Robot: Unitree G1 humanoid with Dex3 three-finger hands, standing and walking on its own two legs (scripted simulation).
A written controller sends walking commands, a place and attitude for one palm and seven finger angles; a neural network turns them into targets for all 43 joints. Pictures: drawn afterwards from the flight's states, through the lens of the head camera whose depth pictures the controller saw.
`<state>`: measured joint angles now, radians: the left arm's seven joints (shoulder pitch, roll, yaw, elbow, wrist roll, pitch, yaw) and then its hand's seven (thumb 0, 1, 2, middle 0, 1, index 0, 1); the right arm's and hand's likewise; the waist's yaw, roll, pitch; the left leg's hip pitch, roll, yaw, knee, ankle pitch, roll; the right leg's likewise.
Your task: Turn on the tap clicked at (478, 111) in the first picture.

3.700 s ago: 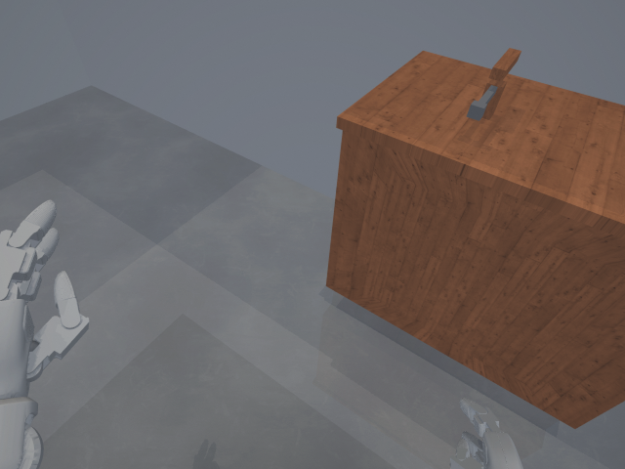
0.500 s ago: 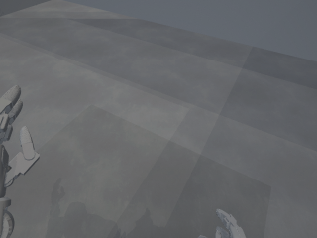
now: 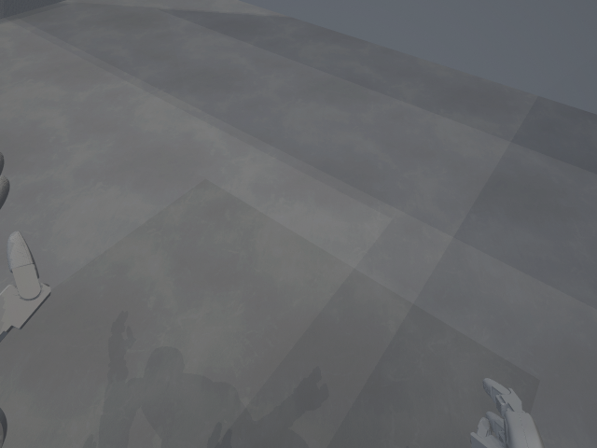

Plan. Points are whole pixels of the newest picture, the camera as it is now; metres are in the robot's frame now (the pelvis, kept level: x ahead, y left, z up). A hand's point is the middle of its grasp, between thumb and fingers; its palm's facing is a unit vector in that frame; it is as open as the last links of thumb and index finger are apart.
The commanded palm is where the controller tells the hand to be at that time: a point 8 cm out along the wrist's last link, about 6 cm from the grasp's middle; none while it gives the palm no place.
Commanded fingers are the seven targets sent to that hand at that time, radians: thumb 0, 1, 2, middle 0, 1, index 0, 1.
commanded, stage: walk around to get in front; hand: left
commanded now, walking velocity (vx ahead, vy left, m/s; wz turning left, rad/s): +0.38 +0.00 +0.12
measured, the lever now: out of the picture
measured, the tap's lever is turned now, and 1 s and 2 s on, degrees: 0 0 0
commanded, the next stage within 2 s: walk to a spot facing it in 0.76 s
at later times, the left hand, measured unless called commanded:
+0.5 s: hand (135, 203) +0.34 +0.22 +0.17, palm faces +0.48 -0.73 -0.48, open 7.4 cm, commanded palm +0.28 +0.25 +0.19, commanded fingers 0.00 0.90 0.90 -0.20 -0.30 -0.20 -0.30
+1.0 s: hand (143, 110) +0.49 +0.26 +0.20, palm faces +0.50 -0.74 -0.44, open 7.4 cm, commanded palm +0.42 +0.29 +0.19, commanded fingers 0.00 0.90 0.90 -0.20 -0.30 -0.20 -0.30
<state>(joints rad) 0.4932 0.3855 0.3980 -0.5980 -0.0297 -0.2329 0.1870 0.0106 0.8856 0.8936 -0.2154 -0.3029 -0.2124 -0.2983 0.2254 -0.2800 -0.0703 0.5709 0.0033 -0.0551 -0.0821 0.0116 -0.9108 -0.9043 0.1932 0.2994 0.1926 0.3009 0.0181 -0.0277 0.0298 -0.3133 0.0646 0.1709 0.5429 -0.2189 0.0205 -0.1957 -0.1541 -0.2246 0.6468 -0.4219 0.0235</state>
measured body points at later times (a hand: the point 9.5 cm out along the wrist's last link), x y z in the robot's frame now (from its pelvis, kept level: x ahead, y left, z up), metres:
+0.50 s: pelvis +0.15 -0.04 +0.01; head +0.18 -0.08 +0.46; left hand +0.31 +0.26 +0.20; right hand +0.33 -0.27 -0.11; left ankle +0.12 +0.09 -0.61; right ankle +0.16 -0.12 -0.73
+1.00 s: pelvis +0.31 -0.01 +0.01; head +0.35 +0.01 +0.46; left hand +0.45 +0.29 +0.22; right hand +0.51 -0.16 -0.09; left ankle +0.30 +0.11 -0.73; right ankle +0.36 -0.13 -0.67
